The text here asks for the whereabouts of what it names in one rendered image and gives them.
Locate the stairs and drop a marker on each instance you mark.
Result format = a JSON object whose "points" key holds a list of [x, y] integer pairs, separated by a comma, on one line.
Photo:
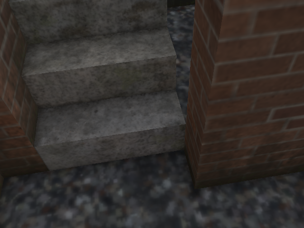
{"points": [[103, 75]]}

